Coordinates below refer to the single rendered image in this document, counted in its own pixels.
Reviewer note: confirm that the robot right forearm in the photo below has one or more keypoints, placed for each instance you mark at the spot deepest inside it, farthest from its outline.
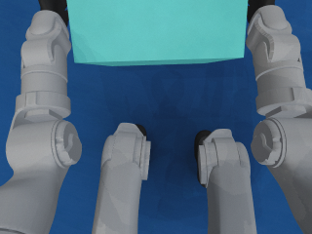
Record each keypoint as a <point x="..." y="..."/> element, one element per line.
<point x="278" y="67"/>

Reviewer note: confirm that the left robot hand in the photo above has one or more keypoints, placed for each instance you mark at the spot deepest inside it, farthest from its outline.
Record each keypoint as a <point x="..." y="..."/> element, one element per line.
<point x="57" y="6"/>

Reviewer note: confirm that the robot left forearm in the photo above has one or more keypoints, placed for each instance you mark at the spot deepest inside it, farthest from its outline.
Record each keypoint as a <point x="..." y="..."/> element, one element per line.
<point x="43" y="72"/>

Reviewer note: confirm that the carton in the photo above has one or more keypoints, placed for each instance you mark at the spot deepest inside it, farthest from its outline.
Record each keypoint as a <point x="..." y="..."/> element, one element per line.
<point x="157" y="32"/>

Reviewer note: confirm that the right robot shin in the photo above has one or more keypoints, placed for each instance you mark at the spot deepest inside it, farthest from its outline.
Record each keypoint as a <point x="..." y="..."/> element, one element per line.
<point x="242" y="151"/>

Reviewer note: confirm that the right robot upper arm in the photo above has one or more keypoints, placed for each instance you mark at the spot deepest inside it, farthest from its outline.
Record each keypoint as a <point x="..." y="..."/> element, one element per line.
<point x="284" y="146"/>

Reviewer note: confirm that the right robot hand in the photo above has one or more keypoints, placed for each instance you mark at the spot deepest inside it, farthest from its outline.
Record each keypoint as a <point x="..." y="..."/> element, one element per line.
<point x="256" y="4"/>

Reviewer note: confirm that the left robot upper arm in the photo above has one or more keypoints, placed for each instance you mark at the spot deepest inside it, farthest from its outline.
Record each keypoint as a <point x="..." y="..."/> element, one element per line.
<point x="40" y="155"/>

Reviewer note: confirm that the right robot thigh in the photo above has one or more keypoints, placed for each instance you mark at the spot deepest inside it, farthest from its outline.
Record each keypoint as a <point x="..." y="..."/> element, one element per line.
<point x="229" y="190"/>

